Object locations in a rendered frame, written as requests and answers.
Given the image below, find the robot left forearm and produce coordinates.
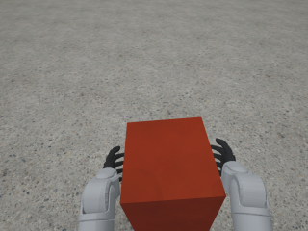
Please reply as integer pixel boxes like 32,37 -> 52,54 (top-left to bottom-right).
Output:
78,167 -> 120,231

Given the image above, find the robot right forearm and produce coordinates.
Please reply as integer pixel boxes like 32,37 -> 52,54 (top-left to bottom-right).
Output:
221,161 -> 273,231

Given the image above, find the robot left hand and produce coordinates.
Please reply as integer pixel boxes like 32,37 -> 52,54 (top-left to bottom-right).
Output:
103,146 -> 124,182

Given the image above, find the robot right hand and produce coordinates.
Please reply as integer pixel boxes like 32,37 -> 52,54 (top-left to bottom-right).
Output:
211,138 -> 236,177

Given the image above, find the carton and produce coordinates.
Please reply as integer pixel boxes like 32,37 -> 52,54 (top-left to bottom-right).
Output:
119,116 -> 226,231

